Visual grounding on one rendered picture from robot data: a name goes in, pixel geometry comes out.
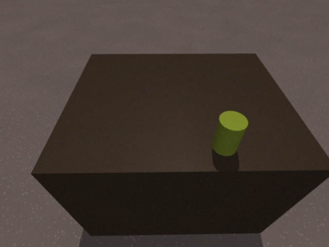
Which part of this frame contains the can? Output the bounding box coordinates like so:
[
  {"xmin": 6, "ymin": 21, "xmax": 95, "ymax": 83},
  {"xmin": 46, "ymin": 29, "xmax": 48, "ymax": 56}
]
[{"xmin": 212, "ymin": 111, "xmax": 248, "ymax": 156}]

